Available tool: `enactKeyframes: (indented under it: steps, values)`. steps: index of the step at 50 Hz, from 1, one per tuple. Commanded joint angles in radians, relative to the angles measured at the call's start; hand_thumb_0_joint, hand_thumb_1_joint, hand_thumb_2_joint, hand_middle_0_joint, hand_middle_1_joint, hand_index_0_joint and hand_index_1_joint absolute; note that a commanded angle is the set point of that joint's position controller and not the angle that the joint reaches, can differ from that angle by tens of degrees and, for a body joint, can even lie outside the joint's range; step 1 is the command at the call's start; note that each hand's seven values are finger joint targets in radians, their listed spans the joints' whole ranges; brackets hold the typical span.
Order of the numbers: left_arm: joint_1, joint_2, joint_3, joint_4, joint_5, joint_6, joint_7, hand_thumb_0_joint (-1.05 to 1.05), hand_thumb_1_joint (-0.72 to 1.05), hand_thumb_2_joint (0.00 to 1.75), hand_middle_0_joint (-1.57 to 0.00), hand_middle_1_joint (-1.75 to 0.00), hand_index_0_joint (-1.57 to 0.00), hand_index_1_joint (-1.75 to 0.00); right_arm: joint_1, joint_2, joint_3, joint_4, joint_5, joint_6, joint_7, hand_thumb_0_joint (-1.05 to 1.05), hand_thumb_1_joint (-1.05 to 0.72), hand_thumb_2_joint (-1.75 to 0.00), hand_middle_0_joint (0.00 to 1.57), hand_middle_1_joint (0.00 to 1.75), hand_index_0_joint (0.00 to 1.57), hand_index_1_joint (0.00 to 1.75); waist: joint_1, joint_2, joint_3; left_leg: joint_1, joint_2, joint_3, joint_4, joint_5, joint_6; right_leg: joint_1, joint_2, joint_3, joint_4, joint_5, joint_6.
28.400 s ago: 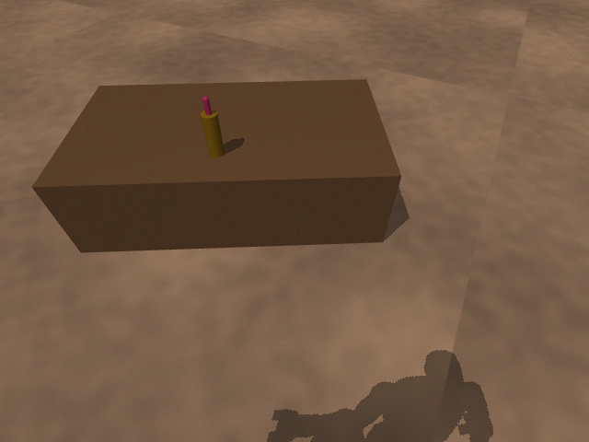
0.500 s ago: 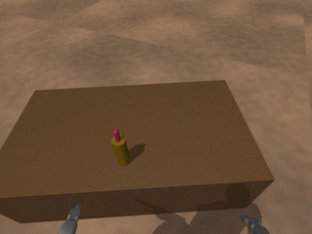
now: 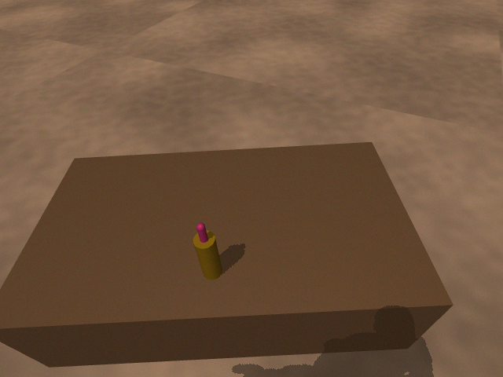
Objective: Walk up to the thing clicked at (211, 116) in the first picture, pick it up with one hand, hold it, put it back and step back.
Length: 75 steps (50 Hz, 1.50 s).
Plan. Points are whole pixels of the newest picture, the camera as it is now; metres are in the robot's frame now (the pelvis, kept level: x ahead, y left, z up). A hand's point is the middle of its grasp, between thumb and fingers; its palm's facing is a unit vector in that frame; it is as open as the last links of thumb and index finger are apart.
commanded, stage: home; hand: left
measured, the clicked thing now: (207, 250) +0.52 +0.16 -0.26
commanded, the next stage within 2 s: stand in 0.92 s
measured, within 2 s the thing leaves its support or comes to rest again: neither
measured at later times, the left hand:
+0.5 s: hand out of the picture +0.03 +0.26 -0.15, palm faces -0.01 -0.93 -0.37, open 17.5 cm
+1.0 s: hand out of the picture +0.04 +0.25 -0.15, palm faces -0.01 -0.93 -0.36, open 17.6 cm
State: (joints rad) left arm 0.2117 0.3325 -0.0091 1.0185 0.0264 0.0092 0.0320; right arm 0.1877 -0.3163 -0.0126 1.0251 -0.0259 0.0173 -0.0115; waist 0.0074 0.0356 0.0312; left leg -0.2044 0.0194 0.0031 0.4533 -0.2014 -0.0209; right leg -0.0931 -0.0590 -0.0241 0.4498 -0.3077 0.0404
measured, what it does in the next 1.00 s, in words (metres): stands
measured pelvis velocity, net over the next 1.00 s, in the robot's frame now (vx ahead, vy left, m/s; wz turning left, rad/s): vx -0.01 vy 0.00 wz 0.01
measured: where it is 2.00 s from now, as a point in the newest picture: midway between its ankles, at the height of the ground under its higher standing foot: outside the picture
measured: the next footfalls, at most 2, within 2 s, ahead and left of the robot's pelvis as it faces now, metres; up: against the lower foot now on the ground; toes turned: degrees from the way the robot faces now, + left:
none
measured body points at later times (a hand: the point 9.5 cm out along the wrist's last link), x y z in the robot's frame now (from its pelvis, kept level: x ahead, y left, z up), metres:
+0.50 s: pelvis -0.02 +0.00 +0.01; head -0.03 -0.01 +0.45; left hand +0.03 +0.31 -0.12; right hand +0.04 -0.29 -0.14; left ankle +0.03 +0.13 -0.74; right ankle -0.04 -0.14 -0.74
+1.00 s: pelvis -0.01 +0.00 +0.01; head -0.01 -0.01 +0.46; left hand +0.04 +0.30 -0.12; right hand +0.05 -0.30 -0.14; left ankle +0.03 +0.13 -0.74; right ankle -0.04 -0.14 -0.74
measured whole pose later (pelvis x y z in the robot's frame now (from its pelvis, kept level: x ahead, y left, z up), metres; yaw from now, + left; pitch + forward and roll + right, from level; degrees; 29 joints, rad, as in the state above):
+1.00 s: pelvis -0.01 +0.00 +0.01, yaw +0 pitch -3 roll +0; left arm 0.15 0.33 0.00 1.15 0.01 0.00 0.01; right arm 0.14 -0.34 0.00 1.14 -0.01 0.00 0.00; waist 0.00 0.03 0.04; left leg -0.18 0.02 0.00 0.36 -0.14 -0.02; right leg -0.07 -0.05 -0.03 0.37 -0.25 0.04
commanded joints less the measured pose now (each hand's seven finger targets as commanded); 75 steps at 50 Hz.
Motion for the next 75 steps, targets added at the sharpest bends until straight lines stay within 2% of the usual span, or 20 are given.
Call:
enactKeyframes:
  steps: [1,7,11,17,21,25,27,33,35,37,38,51,53,54,61,62,64,70,73,75]
  values:
    - [-0.031,0.211,0.040,-0.014,0.002,-0.026,0.016,0.00,-0.55,0.05,-0.05,-0.05,-0.05,-0.05,-0.049,-0.193,-0.036,-0.038,0.003,-0.022,-0.012,0.00,-0.90,-0.90,0.20,0.30,0.20,0.30,-0.004,-0.023,-0.017,0.092,0.084,-0.088,-0.099,0.158,0.021,-0.078,-0.063,0.048,-0.130,0.179,-0.043]
    - [-0.058,0.214,0.040,0.025,0.001,-0.030,0.013,0.00,-0.56,0.05,-0.05,-0.05,-0.05,-0.05,-0.063,-0.192,-0.030,-0.006,0.006,-0.023,-0.011,0.00,-0.90,-0.90,0.20,0.30,0.20,0.30,-0.007,-0.036,-0.020,0.095,0.087,-0.086,-0.118,0.168,0.022,-0.050,-0.071,0.054,-0.160,0.200,-0.043]
    - [-0.064,0.217,0.040,0.044,0.001,-0.029,0.011,0.00,-0.56,0.05,-0.05,-0.05,-0.05,-0.05,-0.073,-0.196,-0.030,0.011,0.008,-0.021,-0.009,0.00,-0.90,-0.90,0.20,0.30,0.20,0.30,-0.009,-0.030,0.007,0.093,0.086,-0.091,-0.139,0.114,0.018,-0.076,-0.068,0.053,-0.186,0.124,-0.045]
    - [-0.074,0.215,0.043,0.058,0.000,-0.030,0.007,0.00,-0.58,0.04,-0.05,-0.05,-0.05,-0.05,-0.079,-0.208,-0.029,0.026,0.009,-0.023,-0.007,0.00,-0.90,-0.90,0.20,0.30,0.20,0.30,-0.006,-0.026,-0.006,0.075,0.090,-0.094,-0.151,0.105,0.021,-0.046,-0.072,0.058,-0.195,0.120,-0.046]
    - [-0.068,0.213,0.045,0.072,0.001,-0.024,0.001,0.00,-0.58,0.04,-0.05,-0.05,-0.05,-0.05,-0.080,-0.222,-0.030,0.033,0.010,-0.022,-0.007,0.00,-0.90,-0.90,0.20,0.30,0.20,0.30,-0.007,0.001,0.015,0.043,0.093,-0.109,-0.182,-0.011,0.020,-0.066,-0.059,0.048,-0.181,0.046,-0.046]
    - [-0.065,0.218,0.046,0.077,0.000,-0.025,-0.002,0.00,-0.60,0.03,-0.04,-0.04,-0.04,-0.04,-0.076,-0.223,-0.029,0.037,0.009,-0.023,-0.006,0.00,-0.90,-0.90,0.20,0.30,0.20,0.30,-0.006,-0.019,0.009,0.038,0.090,-0.110,-0.178,-0.012,0.022,-0.071,-0.063,0.054,-0.189,0.028,-0.048]
    - [-0.073,0.216,0.045,0.076,-0.001,-0.027,-0.003,0.00,-0.61,0.02,-0.04,-0.04,-0.04,-0.04,-0.075,-0.226,-0.028,0.039,0.010,-0.026,-0.006,0.00,-0.90,-0.90,0.20,0.30,0.20,0.30,-0.009,-0.015,-0.005,0.065,0.093,-0.106,-0.164,0.035,0.023,-0.076,-0.070,0.060,-0.185,0.063,-0.050]
    - [-0.066,0.218,0.042,0.081,-0.003,-0.028,-0.007,0.00,-0.61,0.02,-0.04,-0.04,-0.04,-0.04,-0.069,-0.224,-0.027,0.051,0.012,-0.024,-0.002,0.00,-0.90,-0.90,0.20,0.30,0.20,0.30,-0.012,-0.038,0.023,0.040,0.084,-0.103,-0.158,-0.001,0.021,-0.103,-0.068,0.066,-0.204,-0.010,-0.048]
    - [-0.076,0.224,0.047,0.075,-0.006,-0.029,-0.007,0.00,-0.59,0.03,-0.04,-0.05,-0.04,-0.05,-0.064,-0.228,-0.027,0.050,0.011,-0.029,-0.003,0.00,-0.90,-0.90,0.20,0.30,0.20,0.30,-0.011,-0.026,-0.019,0.060,0.094,-0.105,-0.159,0.056,0.025,-0.058,-0.073,0.067,-0.179,0.085,-0.054]
    - [-0.075,0.218,0.047,0.079,-0.007,-0.028,-0.007,0.00,-0.59,0.03,-0.04,-0.05,-0.05,-0.05,-0.071,-0.229,-0.025,0.050,0.011,-0.028,-0.004,0.00,-0.90,-0.90,0.20,0.30,0.20,0.30,-0.009,-0.018,-0.012,0.047,0.093,-0.108,-0.166,0.035,0.026,-0.055,-0.069,0.061,-0.174,0.082,-0.050]
    - [-0.074,0.223,0.048,0.077,-0.007,-0.030,-0.006,0.00,-0.60,0.02,-0.04,-0.04,-0.04,-0.04,-0.073,-0.225,-0.025,0.049,0.011,-0.030,-0.005,0.00,-0.90,-0.90,0.20,0.30,0.20,0.30,-0.010,-0.034,-0.021,0.074,0.095,-0.102,-0.154,0.081,0.028,-0.059,-0.076,0.066,-0.173,0.112,-0.053]
    - [-0.098,0.218,0.050,0.080,-0.011,-0.031,-0.008,0.00,-0.61,0.02,-0.04,-0.04,-0.04,-0.04,-0.080,-0.225,-0.022,0.061,0.014,-0.031,-0.005,0.00,-0.89,-0.90,0.20,0.30,0.20,0.30,-0.016,-0.053,-0.014,0.085,0.096,-0.094,-0.150,0.151,0.023,-0.050,-0.078,0.063,-0.184,0.161,-0.048]
    - [-0.099,0.215,0.050,0.078,-0.011,-0.033,-0.007,0.00,-0.45,0.18,-0.20,-0.20,-0.20,-0.20,-0.094,-0.228,-0.024,0.058,0.013,-0.033,-0.006,0.00,-0.90,-0.90,0.20,0.30,0.20,0.30,-0.008,-0.035,-0.043,0.095,0.102,-0.091,-0.135,0.209,0.028,-0.019,-0.081,0.058,-0.175,0.220,-0.047]
    - [-0.101,0.218,0.053,0.078,-0.012,-0.032,-0.008,0.00,-0.37,0.26,-0.20,-0.28,-0.20,-0.28,-0.081,-0.231,-0.023,0.061,0.013,-0.034,-0.007,0.00,-0.90,-0.90,0.20,0.30,0.20,0.30,-0.014,-0.028,-0.048,0.100,0.102,-0.087,-0.140,0.215,0.026,-0.014,-0.080,0.061,-0.170,0.225,-0.047]
    - [-0.114,0.213,0.054,0.078,-0.009,-0.027,-0.011,0.00,0.19,0.82,-0.20,-0.30,-0.20,-0.30,-0.102,-0.236,-0.024,0.062,0.016,-0.034,-0.006,0.00,-0.90,-0.90,0.20,0.30,0.20,0.30,-0.013,-0.024,-0.022,0.087,0.100,-0.094,-0.161,0.134,0.019,-0.035,-0.075,0.056,-0.185,0.153,-0.048]
    - [-0.122,0.223,0.057,0.071,-0.009,-0.030,-0.010,0.00,0.27,0.90,-0.20,-0.30,-0.20,-0.30,-0.105,-0.231,-0.025,0.058,0.013,-0.035,-0.006,0.00,-0.90,-0.90,0.20,0.30,0.20,0.30,-0.010,-0.049,-0.043,0.096,0.105,-0.093,-0.151,0.182,0.024,-0.018,-0.081,0.058,-0.181,0.192,-0.051]
    - [-0.117,0.222,0.057,0.069,-0.011,-0.034,-0.010,0.00,0.43,0.90,-0.20,-0.30,-0.20,-0.30,-0.104,-0.234,-0.024,0.057,0.012,-0.038,-0.006,0.00,-0.90,-0.90,0.20,0.30,0.20,0.30,-0.010,-0.038,-0.065,0.125,0.109,-0.086,-0.134,0.280,0.024,-0.007,-0.084,0.058,-0.168,0.281,-0.046]
    - [-0.121,0.216,0.056,0.066,-0.015,-0.030,-0.010,0.00,0.90,0.90,-0.20,-0.30,-0.20,-0.30,-0.113,-0.236,-0.023,0.062,0.014,-0.038,-0.009,0.00,-0.90,-0.90,0.20,0.30,0.20,0.30,-0.008,-0.036,-0.073,0.137,0.113,-0.081,-0.125,0.312,0.020,0.003,-0.081,0.052,-0.162,0.317,-0.046]
    - [-0.124,0.219,0.058,0.063,-0.014,-0.030,-0.010,0.00,0.90,0.90,-0.20,-0.30,-0.20,-0.30,-0.107,-0.239,-0.022,0.063,0.014,-0.039,-0.009,0.00,-0.90,-0.90,0.20,0.30,0.20,0.30,-0.009,-0.028,-0.081,0.126,0.114,-0.078,-0.131,0.315,0.021,0.026,-0.082,0.054,-0.157,0.315,-0.045]
    - [-0.113,0.217,0.057,0.065,-0.013,-0.030,-0.009,0.00,0.90,0.90,-0.20,-0.30,-0.20,-0.30,-0.121,-0.232,-0.023,0.058,0.014,-0.038,-0.009,0.00,-0.90,-0.90,0.20,0.30,0.20,0.30,-0.004,-0.050,-0.083,0.147,0.114,-0.076,-0.114,0.345,0.024,0.010,-0.084,0.047,-0.160,0.364,-0.042]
